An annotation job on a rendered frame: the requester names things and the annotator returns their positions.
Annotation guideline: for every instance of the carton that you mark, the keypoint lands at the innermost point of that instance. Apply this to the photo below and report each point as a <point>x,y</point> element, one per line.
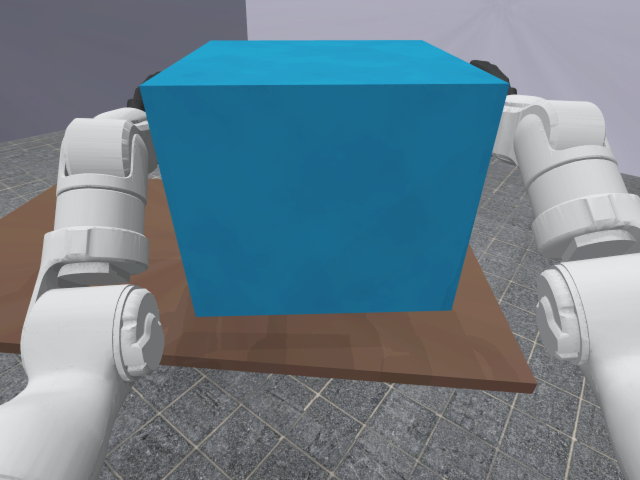
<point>322,176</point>

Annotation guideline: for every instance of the left robot forearm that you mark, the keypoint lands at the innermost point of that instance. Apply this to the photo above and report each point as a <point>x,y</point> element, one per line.
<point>98,236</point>

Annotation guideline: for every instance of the robot right upper arm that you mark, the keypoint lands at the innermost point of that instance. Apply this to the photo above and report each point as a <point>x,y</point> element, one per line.
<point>588,312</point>

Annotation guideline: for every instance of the right robot forearm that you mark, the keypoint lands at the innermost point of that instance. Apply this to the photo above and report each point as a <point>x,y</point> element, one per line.
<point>581,206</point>

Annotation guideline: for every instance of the robot left upper arm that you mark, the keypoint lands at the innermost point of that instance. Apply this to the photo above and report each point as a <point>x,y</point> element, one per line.
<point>84,348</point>

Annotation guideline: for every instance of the table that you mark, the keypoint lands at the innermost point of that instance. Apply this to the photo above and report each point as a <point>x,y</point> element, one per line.
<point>469,347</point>

